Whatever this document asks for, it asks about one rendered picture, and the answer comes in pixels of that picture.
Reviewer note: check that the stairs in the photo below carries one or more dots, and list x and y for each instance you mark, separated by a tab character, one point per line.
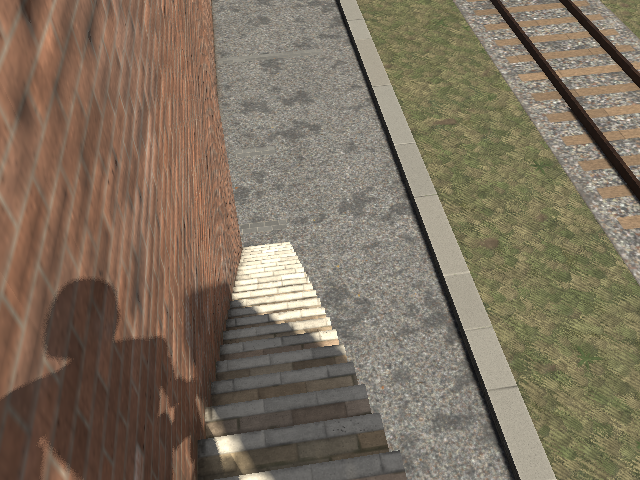
286	404

